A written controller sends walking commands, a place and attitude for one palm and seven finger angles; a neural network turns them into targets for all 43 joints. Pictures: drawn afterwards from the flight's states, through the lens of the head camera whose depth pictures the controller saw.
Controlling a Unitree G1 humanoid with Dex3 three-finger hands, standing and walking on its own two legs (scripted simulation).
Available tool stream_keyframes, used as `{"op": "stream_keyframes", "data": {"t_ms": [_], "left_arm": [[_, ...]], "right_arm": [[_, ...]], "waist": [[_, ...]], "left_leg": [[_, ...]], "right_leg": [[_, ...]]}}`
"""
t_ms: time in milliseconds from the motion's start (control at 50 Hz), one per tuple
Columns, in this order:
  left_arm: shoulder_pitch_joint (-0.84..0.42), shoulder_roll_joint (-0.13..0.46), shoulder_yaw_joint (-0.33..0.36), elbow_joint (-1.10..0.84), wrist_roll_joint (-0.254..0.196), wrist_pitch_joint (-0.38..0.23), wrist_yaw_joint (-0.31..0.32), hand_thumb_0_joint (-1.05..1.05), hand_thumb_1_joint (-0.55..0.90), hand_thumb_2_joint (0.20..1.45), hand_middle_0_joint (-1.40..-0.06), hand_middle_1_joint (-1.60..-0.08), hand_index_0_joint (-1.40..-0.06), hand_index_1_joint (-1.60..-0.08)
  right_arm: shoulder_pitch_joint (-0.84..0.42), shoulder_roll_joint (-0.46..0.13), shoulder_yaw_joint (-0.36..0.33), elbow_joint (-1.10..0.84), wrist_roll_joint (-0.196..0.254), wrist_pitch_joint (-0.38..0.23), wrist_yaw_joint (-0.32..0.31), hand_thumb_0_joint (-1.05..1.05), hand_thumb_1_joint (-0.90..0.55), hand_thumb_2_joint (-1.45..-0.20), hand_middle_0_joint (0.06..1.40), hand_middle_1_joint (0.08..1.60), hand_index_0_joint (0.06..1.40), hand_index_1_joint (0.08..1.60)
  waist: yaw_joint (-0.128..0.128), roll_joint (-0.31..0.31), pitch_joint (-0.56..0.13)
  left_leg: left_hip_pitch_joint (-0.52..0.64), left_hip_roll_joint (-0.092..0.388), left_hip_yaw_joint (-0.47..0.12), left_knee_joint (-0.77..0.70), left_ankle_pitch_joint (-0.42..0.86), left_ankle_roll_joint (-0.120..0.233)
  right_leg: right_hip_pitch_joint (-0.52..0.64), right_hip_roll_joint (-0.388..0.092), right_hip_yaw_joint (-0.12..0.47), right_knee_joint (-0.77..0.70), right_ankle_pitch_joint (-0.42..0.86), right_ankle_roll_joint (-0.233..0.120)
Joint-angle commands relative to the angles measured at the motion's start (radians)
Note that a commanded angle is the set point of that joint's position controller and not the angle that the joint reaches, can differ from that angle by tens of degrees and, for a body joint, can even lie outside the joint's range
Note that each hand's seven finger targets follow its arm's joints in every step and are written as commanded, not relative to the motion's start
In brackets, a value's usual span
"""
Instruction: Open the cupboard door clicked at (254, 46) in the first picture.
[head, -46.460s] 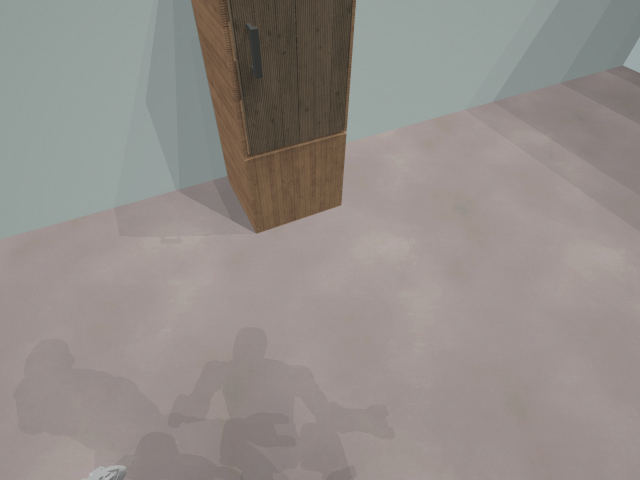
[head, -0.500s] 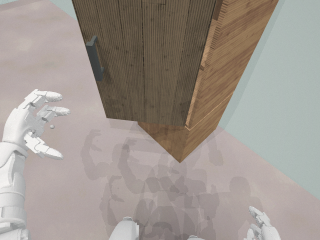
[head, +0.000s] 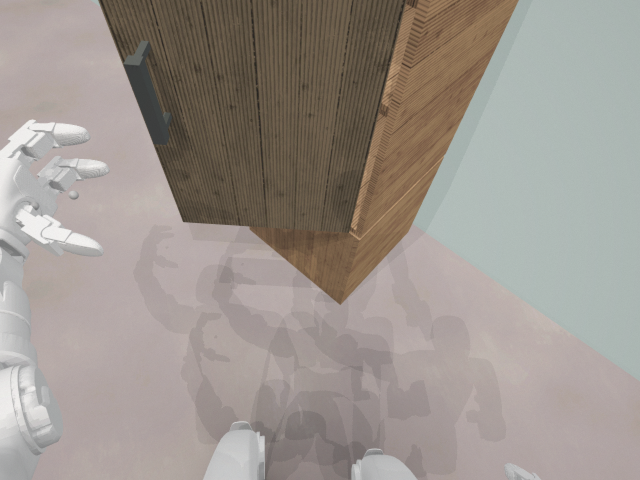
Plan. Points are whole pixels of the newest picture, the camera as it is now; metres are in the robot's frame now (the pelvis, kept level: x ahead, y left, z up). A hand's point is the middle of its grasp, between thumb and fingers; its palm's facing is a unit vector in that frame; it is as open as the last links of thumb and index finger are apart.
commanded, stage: move the hooked fingers beside the handle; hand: left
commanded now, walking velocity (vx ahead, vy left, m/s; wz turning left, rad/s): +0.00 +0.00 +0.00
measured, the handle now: (152, 95) +0.61 +0.25 +0.09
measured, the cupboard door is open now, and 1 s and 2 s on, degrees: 40 40 40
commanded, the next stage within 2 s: slide the fingers in behind the handle in 1.58 s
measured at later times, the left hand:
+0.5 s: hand (83, 139) +0.50 +0.31 +0.10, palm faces +0.01 -1.00 +0.00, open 13.9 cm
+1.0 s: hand (100, 114) +0.56 +0.31 +0.09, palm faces -0.02 -1.00 -0.01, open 13.9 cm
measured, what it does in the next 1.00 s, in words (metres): stands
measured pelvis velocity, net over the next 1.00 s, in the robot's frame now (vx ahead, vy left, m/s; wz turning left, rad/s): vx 0.01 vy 0.02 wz -0.07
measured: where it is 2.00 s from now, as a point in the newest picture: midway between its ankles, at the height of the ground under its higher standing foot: outside the picture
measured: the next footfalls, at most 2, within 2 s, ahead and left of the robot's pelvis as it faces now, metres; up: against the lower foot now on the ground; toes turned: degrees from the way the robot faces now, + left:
none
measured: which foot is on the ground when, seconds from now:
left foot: down 0.00-1.00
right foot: down 0.00-1.00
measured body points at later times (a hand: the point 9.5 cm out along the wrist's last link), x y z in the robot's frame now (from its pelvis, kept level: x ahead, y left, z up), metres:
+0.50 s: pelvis +0.00 +0.01 -0.02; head +0.14 +0.04 +0.40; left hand +0.50 +0.36 +0.10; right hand +0.00 -0.28 -0.11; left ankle +0.07 +0.13 -0.67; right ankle -0.01 -0.14 -0.67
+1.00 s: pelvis +0.01 +0.02 -0.03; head +0.19 +0.06 +0.38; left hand +0.56 +0.37 +0.09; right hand -0.02 -0.24 -0.12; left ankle +0.07 +0.13 -0.67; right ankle -0.01 -0.14 -0.67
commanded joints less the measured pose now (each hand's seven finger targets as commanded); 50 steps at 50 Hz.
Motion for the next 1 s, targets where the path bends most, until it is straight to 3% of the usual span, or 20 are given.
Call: {"op": "stream_keyframes", "data": {"t_ms": [0, 40, 140, 220, 300, 320, 380, 440, 520, 540, 620, 680, 720, 760, 780, 820, 840, 920, 940, 980], "left_arm": [[-0.463, 0.377, 0.067, -0.114, 0.012, -0.059, 0.007, 0.0, -0.5, 0.3, -0.3, -1.2, -0.3, -1.2], [-0.507, 0.405, 0.079, -0.122, 0.019, -0.077, 0.009, 0.0, -0.5, 0.3, -0.3, -1.2, -0.3, -1.2], [-0.543, 0.43, 0.076, -0.04, 0.035, -0.062, 0.003, 0.0, -0.5, 0.3, -0.3, -1.2, -0.3, -1.2], [-0.601, 0.499, 0.105, -0.006, 0.052, -0.045, 0.007, 0.0, -0.5, 0.3, -0.3, -1.2, -0.3, -1.2], [-0.663, 0.562, 0.121, 0.001, 0.079, -0.045, 0.01, 0.0, -0.5, 0.3, -0.3, -1.2, -0.3, -1.2], [-0.682, 0.562, 0.123, -0.012, 0.075, -0.053, 0.011, 0.0, -0.5, 0.3, -0.3, -1.2, -0.3, -1.2], [-0.714, 0.573, 0.103, 0.049, 0.096, -0.034, 0.009, 0.0, -0.5, 0.3, -0.3, -1.2, -0.3, -1.2], [-0.735, 0.578, 0.092, 0.036, 0.109, -0.024, 0.003, 0.0, -0.5, 0.3, -0.3, -1.2, -0.3, -1.2], [-0.768, 0.615, 0.11, 0.068, 0.114, -0.005, 0.003, 0.0, -0.5, 0.3, -0.3, -1.2, -0.3, -1.2], [-0.774, 0.655, 0.127, 0.071, 0.127, -0.001, 0.006, 0.0, -0.5, 0.3, -0.3, -1.2, -0.3, -1.2], [-0.846, 0.634, 0.083, 0.076, 0.153, 0.004, 0.021, 0.0, -0.5, 0.3, -0.3, -1.2, -0.3, -1.2], [-0.879, 0.678, 0.089, 0.116, 0.172, 0.014, 0.027, 0.0, -0.5, 0.3, -0.3, -1.2, -0.3, -1.2], [-0.925, 0.684, 0.08, 0.077, 0.182, 0.006, 0.03, 0.0, -0.5, 0.3, -0.3, -1.2, -0.3, -1.2], [-0.938, 0.671, 0.063, 0.103, 0.188, 0.02, 0.032, 0.0, -0.5, 0.3, -0.3, -1.2, -0.3, -1.2], [-0.915, 0.69, 0.076, 0.123, 0.194, 0.029, 0.032, 0.0, -0.5, 0.3, -0.3, -1.2, -0.3, -1.2], [-0.897, 0.667, 0.073, 0.106, 0.191, 0.038, 0.027, 0.0, -0.5, 0.3, -0.3, -1.2, -0.3, -1.2], [-0.881, 0.7, 0.095, 0.111, 0.194, 0.044, 0.026, 0.0, -0.5, 0.3, -0.3, -1.2, -0.3, -1.2], [-0.916, 0.662, 0.073, 0.059, 0.197, 0.049, 0.037, 0.0, -0.5, 0.3, -0.3, -1.2, -0.3, -1.2], [-0.907, 0.693, 0.103, 0.039, 0.197, 0.045, 0.041, 0.0, -0.5, 0.3, -0.3, -1.2, -0.3, -1.2], [-0.906, 0.713, 0.124, 0.017, 0.195, 0.038, 0.046, 0.0, -0.5, 0.3, -0.3, -1.2, -0.3, -1.2]], "right_arm": [[0.085, -0.195, -0.072, -0.079, -0.005, -0.013, -0.017, 0.0, -0.9, -0.9, 0.2, 0.3, 0.2, 0.3], [0.097, -0.197, -0.073, -0.074, -0.007, -0.007, -0.018, 0.0, -0.9, -0.9, 0.2, 0.3, 0.2, 0.3], [0.117, -0.202, -0.067, -0.071, -0.007, 0.016, -0.016, 0.0, -0.9, -0.9, 0.2, 0.3, 0.2, 0.3], [0.136, -0.205, -0.059, -0.071, -0.008, 0.034, -0.018, 0.0, -0.9, -0.9, 0.2, 0.3, 0.2, 0.3], [0.153, -0.212, -0.055, -0.062, -0.007, 0.052, -0.018, 0.0, -0.9, -0.9, 0.2, 0.3, 0.2, 0.3], [0.159, -0.209, -0.054, -0.062, -0.011, 0.053, -0.019, 0.0, -0.9, -0.9, 0.2, 0.3, 0.2, 0.3], [0.167, -0.214, -0.046, -0.054, -0.007, 0.064, -0.02, 0.0, -0.9, -0.9, 0.2, 0.3, 0.2, 0.3], [0.181, -0.214, -0.043, -0.051, -0.012, 0.071, -0.021, 0.0, -0.9, -0.9, 0.2, 0.3, 0.2, 0.3], [0.197, -0.215, -0.034, -0.05, -0.016, 0.08, -0.022, 0.0, -0.9, -0.9, 0.2, 0.3, 0.2, 0.3], [0.2, -0.22, -0.031, -0.051, -0.016, 0.084, -0.023, 0.0, -0.9, -0.9, 0.2, 0.3, 0.2, 0.3], [0.211, -0.214, -0.021, -0.051, -0.022, 0.09, -0.023, 0.0, -0.9, -0.9, 0.2, 0.3, 0.2, 0.3], [0.22, -0.222, -0.012, -0.053, -0.023, 0.093, -0.028, 0.0, -0.9, -0.9, 0.2, 0.3, 0.2, 0.3], [0.231, -0.22, -0.009, -0.048, -0.03, 0.093, -0.029, 0.0, -0.9, -0.9, 0.2, 0.3, 0.2, 0.3], [0.237, -0.222, -0.006, -0.048, -0.031, 0.096, -0.028, 0.0, -0.9, -0.9, 0.2, 0.3, 0.2, 0.3], [0.243, -0.224, -0.004, -0.053, -0.031, 0.1, -0.028, 0.0, -0.9, -0.9, 0.2, 0.3, 0.2, 0.3], [0.249, -0.219, -0.006, -0.062, -0.035, 0.102, -0.023, 0.0, -0.9, -0.9, 0.2, 0.3, 0.2, 0.3], [0.252, -0.224, -0.005, -0.064, -0.035, 0.107, -0.021, 0.0, -0.9, -0.9, 0.2, 0.3, 0.2, 0.3], [0.263, -0.218, -0.01, -0.066, -0.04, 0.115, -0.013, 0.0, -0.9, -0.9, 0.2, 0.3, 0.2, 0.3], [0.267, -0.221, -0.013, -0.066, -0.041, 0.117, -0.009, 0.0, -0.9, -0.9, 0.2, 0.3, 0.2, 0.3], [0.272, -0.222, -0.017, -0.061, -0.043, 0.12, -0.005, 0.0, -0.9, -0.9, 0.2, 0.3, 0.2, 0.3]], "waist": [[-0.021, 0.14, -0.343], [-0.026, 0.16, -0.396], [-0.035, 0.161, -0.412], [-0.048, 0.147, -0.414], [-0.064, 0.182, -0.442], [-0.063, 0.189, -0.463], [-0.088, 0.198, -0.432], [-0.087, 0.253, -0.484], [-0.101, 0.234, -0.476], [-0.097, 0.242, -0.478], [-0.127, 0.268, -0.457], [-0.143, 0.268, -0.451], [-0.146, 0.324, -0.499], [-0.164, 0.309, -0.493], [-0.155, 0.299, -0.489], [-0.148, 0.325, -0.527], [-0.143, 0.311, -0.534], [-0.154, 0.336, -0.526], [-0.139, 0.348, -0.556], [-0.138, 0.347, -0.575]], "left_leg": [[0.409, -0.053, -0.025, -0.1, 0.122, 0.041], [0.437, -0.048, -0.029, -0.084, 0.158, 0.04], [0.414, -0.042, -0.029, -0.061, 0.175, 0.04], [0.359, -0.042, -0.021, -0.033, 0.185, 0.049], [0.367, -0.032, -0.025, -0.011, 0.206, 0.046], [0.379, -0.033, -0.029, -0.008, 0.222, 0.046], [0.367, -0.025, -0.036, 0.002, 0.205, 0.046], [0.423, -0.021, -0.046, 0.007, 0.253, 0.041], [0.397, -0.02, -0.047, 0.022, 0.267, 0.048], [0.393, -0.016, -0.048, 0.026, 0.271, 0.046], [0.397, -0.013, -0.057, 0.032, 0.266, 0.045], [0.369, -0.007, -0.061, 0.046, 0.247, 0.047], [0.418, -0.005, -0.073, 0.053, 0.293, 0.044], [0.425, 0.002, -0.082, 0.058, 0.296, 0.043], [0.417, 0.0, -0.085, 0.054, 0.292, 0.042], [0.444, -0.004, -0.088, 0.056, 0.329, 0.041], [0.445, -0.001, -0.088, 0.058, 0.35, 0.04], [0.474, 0.001, -0.099, 0.05, 0.353, 0.037], [0.492, 0.002, -0.1, 0.05, 0.366, 0.033], [0.506, 0.002, -0.101, 0.052, 0.388, 0.032]], "right_leg": [[-0.108, 0.045, 0.001, -0.148, 0.164, -0.043], [-0.117, 0.048, 0.005, -0.134, 0.185, -0.043], [-0.139, 0.053, 0.0, -0.119, 0.196, -0.039], [-0.126, 0.058, 0.008, -0.11, 0.215, -0.037], [-0.157, 0.061, 0.007, -0.1, 0.222, -0.033], [-0.157, 0.065, 0.004, -0.09, 0.227, -0.037], [-0.207, 0.066, -0.001, -0.094, 0.205, -0.032], [-0.231, 0.067, -0.009, -0.086, 0.225, -0.035], [-0.235, 0.072, -0.013, -0.083, 0.235, -0.034], [-0.237, 0.07, -0.012, -0.082, 0.235, -0.032], [-0.285, 0.072, -0.022, -0.075, 0.219, -0.034], [-0.3, 0.07, -0.024, -0.069, 0.205, -0.03], [-0.32, 0.071, -0.031, -0.053, 0.222, -0.036], [-0.344, 0.07, -0.037, -0.054, 0.223, -0.031], [-0.338, 0.072, -0.041, -0.053, 0.218, -0.033], [-0.346, 0.073, -0.045, -0.046, 0.233, -0.037], [-0.332, 0.073, -0.047, -0.045, 0.249, -0.035], [-0.362, 0.076, -0.052, -0.047, 0.241, -0.036], [-0.351, 0.077, -0.053, -0.046, 0.246, -0.036], [-0.337, 0.079, -0.052, -0.049, 0.26, -0.038]]}}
